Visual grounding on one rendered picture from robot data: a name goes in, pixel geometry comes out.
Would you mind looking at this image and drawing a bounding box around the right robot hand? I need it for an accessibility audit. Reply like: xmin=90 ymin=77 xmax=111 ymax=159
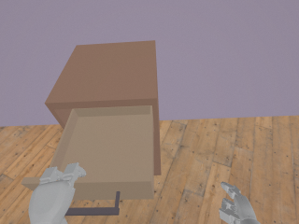
xmin=219 ymin=181 xmax=257 ymax=224

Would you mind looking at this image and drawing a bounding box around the cabinet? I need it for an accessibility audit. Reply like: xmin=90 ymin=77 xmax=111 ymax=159
xmin=44 ymin=40 xmax=162 ymax=175

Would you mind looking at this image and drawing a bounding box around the handle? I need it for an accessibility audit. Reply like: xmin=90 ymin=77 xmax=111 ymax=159
xmin=65 ymin=191 xmax=121 ymax=216

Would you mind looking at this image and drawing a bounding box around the left robot hand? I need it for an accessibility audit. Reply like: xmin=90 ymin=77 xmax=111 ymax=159
xmin=28 ymin=162 xmax=87 ymax=224

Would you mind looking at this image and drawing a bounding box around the drawer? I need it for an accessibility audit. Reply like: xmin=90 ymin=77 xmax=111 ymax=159
xmin=21 ymin=105 xmax=154 ymax=201

